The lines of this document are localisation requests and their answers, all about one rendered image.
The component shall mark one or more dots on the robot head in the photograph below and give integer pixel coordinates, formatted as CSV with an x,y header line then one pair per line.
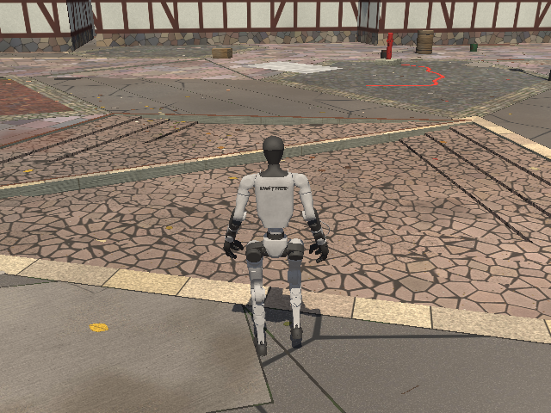
x,y
273,148

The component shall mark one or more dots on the robot right forearm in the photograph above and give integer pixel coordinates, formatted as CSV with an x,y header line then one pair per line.
x,y
316,229

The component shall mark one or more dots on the right robot upper arm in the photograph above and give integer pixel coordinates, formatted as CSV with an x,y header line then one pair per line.
x,y
306,197

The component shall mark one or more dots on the robot left shin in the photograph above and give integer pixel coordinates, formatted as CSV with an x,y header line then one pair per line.
x,y
258,317

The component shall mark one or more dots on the right robot hand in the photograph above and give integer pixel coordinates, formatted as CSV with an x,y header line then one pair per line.
x,y
321,249

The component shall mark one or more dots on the robot left forearm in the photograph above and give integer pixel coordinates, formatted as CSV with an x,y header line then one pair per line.
x,y
232,228

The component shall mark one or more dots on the left robot hand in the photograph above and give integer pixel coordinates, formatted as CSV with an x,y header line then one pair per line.
x,y
235,245

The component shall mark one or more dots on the left robot upper arm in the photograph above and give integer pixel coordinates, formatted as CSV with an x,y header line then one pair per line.
x,y
243,194

